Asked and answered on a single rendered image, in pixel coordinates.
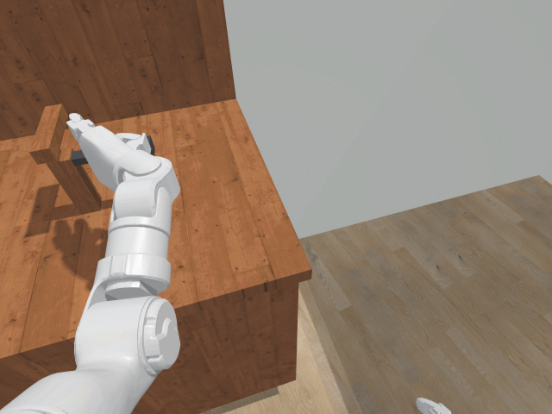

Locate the left robot forearm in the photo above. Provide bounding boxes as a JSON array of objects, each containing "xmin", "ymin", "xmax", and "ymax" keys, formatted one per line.
[{"xmin": 74, "ymin": 150, "xmax": 180, "ymax": 365}]

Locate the left robot hand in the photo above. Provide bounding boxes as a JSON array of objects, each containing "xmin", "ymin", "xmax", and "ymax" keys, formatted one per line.
[{"xmin": 66, "ymin": 113, "xmax": 151, "ymax": 191}]

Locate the left robot upper arm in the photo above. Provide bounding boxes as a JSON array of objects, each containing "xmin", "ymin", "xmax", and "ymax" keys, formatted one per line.
[{"xmin": 0, "ymin": 296, "xmax": 180, "ymax": 414}]

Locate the tap lever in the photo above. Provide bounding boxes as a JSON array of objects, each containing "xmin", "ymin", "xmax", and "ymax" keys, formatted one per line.
[{"xmin": 71, "ymin": 135, "xmax": 155, "ymax": 166}]

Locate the counter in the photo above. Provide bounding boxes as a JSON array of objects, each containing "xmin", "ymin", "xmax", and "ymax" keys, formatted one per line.
[{"xmin": 0, "ymin": 0, "xmax": 312, "ymax": 414}]

